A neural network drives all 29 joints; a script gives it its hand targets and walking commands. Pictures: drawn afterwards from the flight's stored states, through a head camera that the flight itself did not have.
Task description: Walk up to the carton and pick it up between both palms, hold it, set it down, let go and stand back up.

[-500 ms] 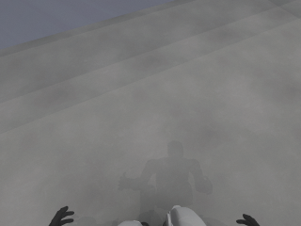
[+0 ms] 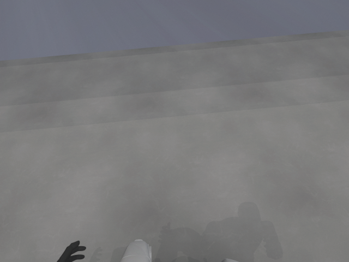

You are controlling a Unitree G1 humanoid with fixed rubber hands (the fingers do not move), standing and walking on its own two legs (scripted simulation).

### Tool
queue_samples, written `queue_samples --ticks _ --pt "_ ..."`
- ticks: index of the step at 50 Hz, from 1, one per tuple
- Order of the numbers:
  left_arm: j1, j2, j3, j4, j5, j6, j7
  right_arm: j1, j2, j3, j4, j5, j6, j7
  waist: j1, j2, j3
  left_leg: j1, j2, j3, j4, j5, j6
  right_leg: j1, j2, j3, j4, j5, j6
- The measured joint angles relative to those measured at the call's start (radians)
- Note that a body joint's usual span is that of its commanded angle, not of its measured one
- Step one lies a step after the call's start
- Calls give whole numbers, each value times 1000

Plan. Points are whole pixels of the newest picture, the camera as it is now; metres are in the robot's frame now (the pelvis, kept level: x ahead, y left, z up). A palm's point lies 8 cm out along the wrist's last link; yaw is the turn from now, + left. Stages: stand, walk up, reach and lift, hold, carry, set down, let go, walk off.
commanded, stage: walk up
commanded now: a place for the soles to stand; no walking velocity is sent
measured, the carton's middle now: out of the picture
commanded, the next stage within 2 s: none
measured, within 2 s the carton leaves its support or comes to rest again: neither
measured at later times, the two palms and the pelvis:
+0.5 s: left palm out of the picture -0.03 +0.40 -0.11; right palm (235, 249) +0.16 -0.13 -0.11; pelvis -0.01 +0.11 +0.00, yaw +24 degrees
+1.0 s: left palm out of the picture -0.23 +0.39 -0.12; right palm (146, 215) +0.25 +0.09 -0.11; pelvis -0.02 +0.19 +0.00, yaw +51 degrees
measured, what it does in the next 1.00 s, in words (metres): steps to the left, turning left: left foot, then right foot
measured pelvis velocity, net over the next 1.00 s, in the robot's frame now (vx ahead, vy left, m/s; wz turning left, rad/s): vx -0.02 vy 0.19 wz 0.90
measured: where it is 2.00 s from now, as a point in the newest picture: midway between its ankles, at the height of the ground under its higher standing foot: outside the picture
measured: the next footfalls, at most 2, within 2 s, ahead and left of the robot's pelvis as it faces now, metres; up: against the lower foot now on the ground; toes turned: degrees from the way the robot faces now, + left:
left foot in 0.14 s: +0.05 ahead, +0.20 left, +0.00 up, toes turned +11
right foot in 0.54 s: +0.11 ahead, +0.08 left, +0.00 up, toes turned +25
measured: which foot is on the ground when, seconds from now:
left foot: up 0.00-0.12, down 0.14-0.56, up 0.58-1.00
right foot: down 0.00-0.14, up 0.16-0.52, down 0.54-1.00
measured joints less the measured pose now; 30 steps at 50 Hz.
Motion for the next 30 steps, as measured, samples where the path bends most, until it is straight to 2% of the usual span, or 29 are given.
queue_samples --ticks 6,7,8,9,11,12,14,16,19,24,26,27,28,29,30 --pt "23 43 26 12 10 9 -5 -11 31 10 1 13 -31 16 11 -61 -12 155 13 73 -266 -64 65 -21 -66 -73 67 -26 22" --pt "28 56 31 21 10 16 -6 -15 41 7 5 16 -43 13 8 -90 -17 178 -8 85 -303 -52 69 -34 -96 -71 104 -43 23" --pt "31 74 38 35 6 25 -10 -22 58 9 12 19 -55 6 8 -137 -14 188 -43 100 -305 -41 66 -51 -130 -40 154 -75 12" --pt "36 84 44 46 -1 37 -16 -20 68 14 11 18 -66 -2 6 -166 -19 186 -68 104 -297 -37 66 -80 -134 10 224 -156 10" --pt "36 80 46 57 -28 61 -21 -9 73 19 10 20 -70 -15 -17 -166 -33 167 -90 71 -290 -32 82 -147 -58 120 371 -307 23" --pt "30 73 42 59 -42 65 -20 -3 73 20 13 20 -66 -22 -28 -159 -34 167 -102 49 -308 -18 93 -177 -20 156 432 -338 27" --pt "17 55 32 56 -65 56 -20 7 65 23 12 8 -57 -36 -32 -145 -30 177 -130 19 -371 26 111 -235 30 199 502 -310 31" --pt "11 35 20 47 -72 35 -23 10 47 23 1 -2 -52 -43 -30 -124 -21 186 -159 1 -427 66 125 -282 59 217 504 -222 32" --pt "16 18 10 30 -67 13 -26 7 24 16 -19 -3 -53 -40 -40 -97 -9 189 -212 -33 -468 103 140 -302 86 233 436 -123 37" --pt "34 12 8 3 -71 9 -19 2 18 16 -54 -10 -44 -31 -42 -65 -20 173 -300 -89 -461 115 158 -244 129 246 228 -47 43" --pt "46 9 7 -13 -70 7 -13 1 22 21 -67 -9 -38 -27 -34 -59 -32 164 -335 -107 -445 111 159 -182 142 256 102 -3 39" --pt "52 5 8 -17 -65 4 -10 0 21 24 -72 -5 -35 -25 -24 -53 -39 159 -351 -114 -431 105 158 -148 146 261 39 45 19" --pt "54 -10 9 -15 -57 2 -6 -8 15 25 -72 -1 -31 -24 -13 -22 -36 157 -346 -129 -410 95 153 -130 156 249 16 69 -4" --pt "60 -19 6 -18 -47 4 -1 -11 15 24 -73 1 -28 -24 -7 1 -37 146 -341 -135 -367 38 133 -114 159 230 3 70 -16" --pt "64 -21 3 -19 -35 7 4 -6 22 24 -77 -4 -26 -26 -5 11 -46 115 -332 -111 -289 -22 104 -100 149 208 -11 63 -21"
